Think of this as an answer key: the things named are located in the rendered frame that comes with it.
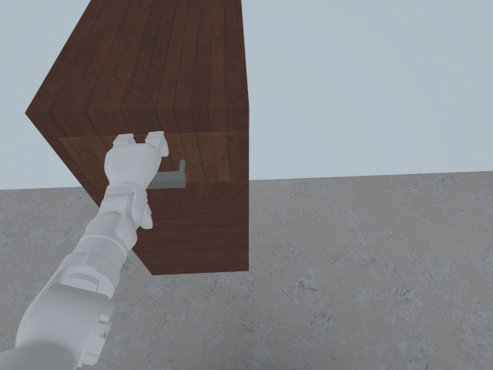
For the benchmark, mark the robot left upper arm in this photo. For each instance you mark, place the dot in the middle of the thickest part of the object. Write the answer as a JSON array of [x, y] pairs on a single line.
[[68, 328]]

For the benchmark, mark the handle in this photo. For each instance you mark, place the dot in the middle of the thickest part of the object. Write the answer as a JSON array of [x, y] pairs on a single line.
[[172, 179]]

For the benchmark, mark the left robot forearm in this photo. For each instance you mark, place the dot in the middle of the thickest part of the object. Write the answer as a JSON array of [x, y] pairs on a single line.
[[95, 263]]

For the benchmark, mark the robot left hand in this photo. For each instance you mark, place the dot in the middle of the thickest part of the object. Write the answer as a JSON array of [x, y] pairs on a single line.
[[137, 163]]

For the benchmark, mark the cabinet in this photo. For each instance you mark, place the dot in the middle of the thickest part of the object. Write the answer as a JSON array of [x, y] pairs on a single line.
[[177, 66]]

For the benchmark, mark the drawer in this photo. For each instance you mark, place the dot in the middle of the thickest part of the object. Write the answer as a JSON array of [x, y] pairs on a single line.
[[210, 157]]

